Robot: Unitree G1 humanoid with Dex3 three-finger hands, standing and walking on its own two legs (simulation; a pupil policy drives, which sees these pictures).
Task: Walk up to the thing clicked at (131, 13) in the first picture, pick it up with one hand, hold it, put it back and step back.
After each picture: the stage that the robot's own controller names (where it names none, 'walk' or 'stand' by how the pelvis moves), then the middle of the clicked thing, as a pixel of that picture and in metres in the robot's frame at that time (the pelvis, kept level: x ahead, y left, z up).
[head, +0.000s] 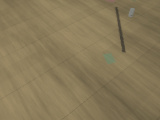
stand; (131, 12) +2.06 -0.73 -0.72
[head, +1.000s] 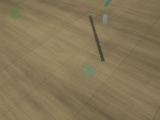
walk; (105, 19) +2.01 -0.20 -0.69
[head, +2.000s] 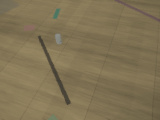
walk; (58, 38) +1.40 +0.36 -0.72
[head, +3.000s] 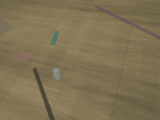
walk; (56, 73) +0.93 +0.36 -0.72
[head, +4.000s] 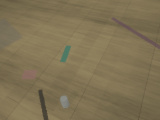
walk; (64, 101) +0.63 +0.25 -0.72
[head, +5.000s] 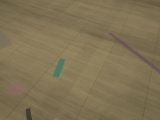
stand; out of the picture +0.45 +0.19 -0.70
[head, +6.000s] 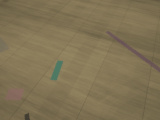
stand; out of the picture +0.41 +0.21 -0.72
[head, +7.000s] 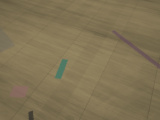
stand; out of the picture +0.40 +0.20 -0.73
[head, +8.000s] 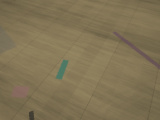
stand; out of the picture +0.41 +0.20 -0.73
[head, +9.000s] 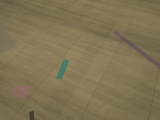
stand; out of the picture +0.40 +0.20 -0.73
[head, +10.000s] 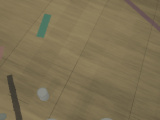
go down; (43, 94) +0.43 +0.22 -0.58
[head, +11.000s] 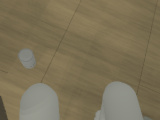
go down; (27, 59) +0.47 +0.25 -0.32
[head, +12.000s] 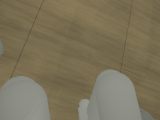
close in; out of the picture +0.46 +0.28 -0.25
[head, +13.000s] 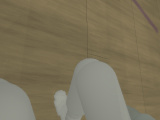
close; out of the picture +0.45 +0.30 -0.22
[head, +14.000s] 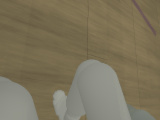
lift; out of the picture +0.44 +0.31 -0.23
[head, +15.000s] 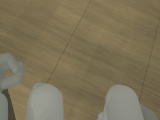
hold; (43, 92) +0.32 +0.18 -0.33
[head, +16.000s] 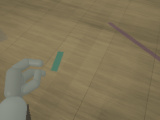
close; out of the picture +0.26 +0.09 -0.68
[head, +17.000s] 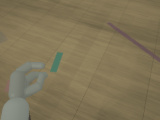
hold; out of the picture +0.27 +0.09 -0.70
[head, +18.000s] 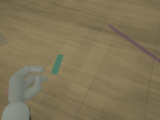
hold; out of the picture +0.29 +0.08 -0.70
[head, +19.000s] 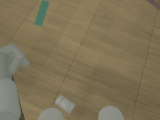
crouch; (65, 104) +0.34 +0.08 -0.54
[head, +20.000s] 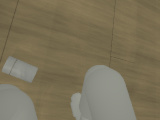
lower; (20, 69) +0.38 +0.12 -0.28
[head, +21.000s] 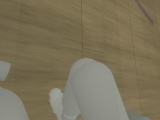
lower; out of the picture +0.39 +0.14 -0.25
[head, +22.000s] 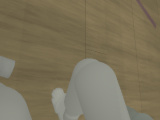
lower; out of the picture +0.39 +0.13 -0.25
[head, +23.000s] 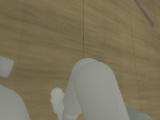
lower; out of the picture +0.40 +0.13 -0.25
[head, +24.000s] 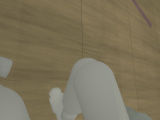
lower; out of the picture +0.40 +0.13 -0.26
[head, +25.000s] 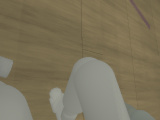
open; out of the picture +0.40 +0.13 -0.25
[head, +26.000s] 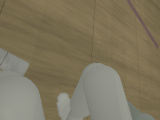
stand; (10, 63) +0.40 +0.12 -0.27
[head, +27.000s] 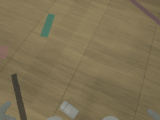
stand; (69, 109) +0.34 +0.06 -0.58
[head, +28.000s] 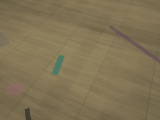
stand; out of the picture +0.31 +0.06 -0.69
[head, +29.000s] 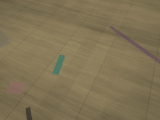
stand; out of the picture +0.31 +0.06 -0.69
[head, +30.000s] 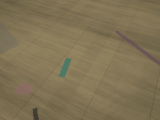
stand; out of the picture +0.31 +0.05 -0.74
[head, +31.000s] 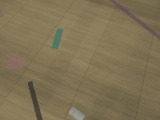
walk; (76, 114) +0.36 +0.02 -0.73
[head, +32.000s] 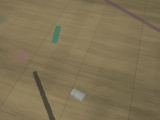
walk; (78, 95) +0.58 +0.07 -0.71
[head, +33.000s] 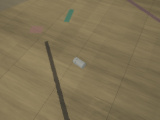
walk; (79, 62) +0.94 +0.06 -0.71
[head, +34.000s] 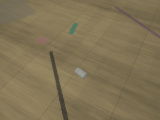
stand; (80, 73) +0.97 +0.03 -0.74
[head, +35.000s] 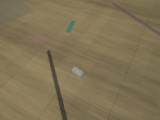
stand; (78, 72) +0.96 +0.06 -0.75
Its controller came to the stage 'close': yes
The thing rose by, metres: 0.03
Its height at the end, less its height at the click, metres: -0.02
